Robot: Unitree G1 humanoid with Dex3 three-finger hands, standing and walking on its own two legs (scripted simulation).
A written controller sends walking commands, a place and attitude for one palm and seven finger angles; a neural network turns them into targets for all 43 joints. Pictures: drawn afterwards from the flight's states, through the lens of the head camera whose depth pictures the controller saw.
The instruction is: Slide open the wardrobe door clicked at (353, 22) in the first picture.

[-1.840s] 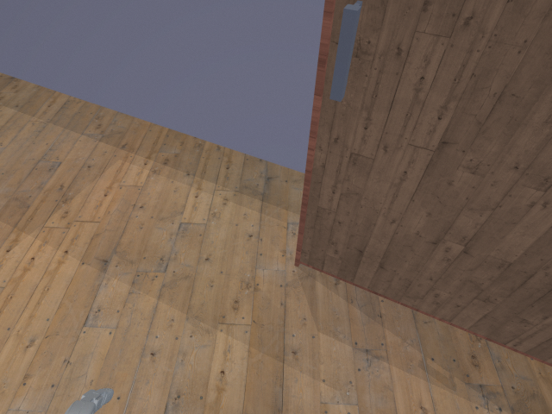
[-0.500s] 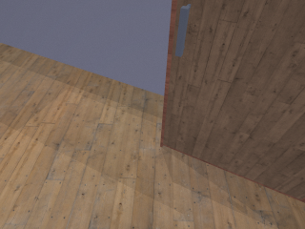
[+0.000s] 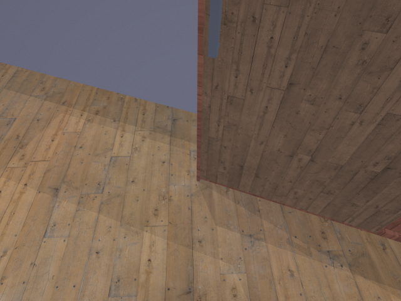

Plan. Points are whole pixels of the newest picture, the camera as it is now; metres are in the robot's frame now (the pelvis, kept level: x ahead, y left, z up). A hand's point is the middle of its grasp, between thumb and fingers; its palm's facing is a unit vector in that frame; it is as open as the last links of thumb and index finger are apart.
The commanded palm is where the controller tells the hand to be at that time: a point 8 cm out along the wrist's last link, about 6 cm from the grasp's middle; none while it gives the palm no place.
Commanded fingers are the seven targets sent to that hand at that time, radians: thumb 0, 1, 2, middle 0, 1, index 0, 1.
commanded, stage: turn to face it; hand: left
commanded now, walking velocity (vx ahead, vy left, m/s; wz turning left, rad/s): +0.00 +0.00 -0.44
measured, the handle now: (217, 21) +0.79 +0.02 +0.17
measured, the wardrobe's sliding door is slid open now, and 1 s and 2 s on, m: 0.00 0.00 0.00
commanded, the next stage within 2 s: take the last steps up to it in 0.44 s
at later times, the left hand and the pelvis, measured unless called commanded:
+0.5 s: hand out of the picture +0.05 +0.17 -0.16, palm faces -0.10 -0.97 -0.24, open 7.4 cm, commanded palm none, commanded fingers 0.00 0.90 0.90 -0.20 -0.30 -0.20 -0.30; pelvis -0.02 -0.02 +0.01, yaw -11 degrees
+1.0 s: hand out of the picture +0.10 +0.22 -0.16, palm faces -0.25 -0.95 -0.18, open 7.4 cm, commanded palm none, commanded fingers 0.00 0.90 0.90 -0.20 -0.30 -0.20 -0.30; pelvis +0.01 +0.04 +0.01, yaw -16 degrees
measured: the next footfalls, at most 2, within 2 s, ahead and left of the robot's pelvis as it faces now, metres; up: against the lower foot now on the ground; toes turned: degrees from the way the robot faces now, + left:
left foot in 0.66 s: +0.03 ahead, +0.12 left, +0.00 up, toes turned -12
right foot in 1.20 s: +0.12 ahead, -0.14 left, +0.00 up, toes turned -23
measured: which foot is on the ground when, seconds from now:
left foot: down 0.00-0.14, up 0.16-0.64, down 0.66-1.00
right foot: down 0.00-0.68, up 0.70-1.00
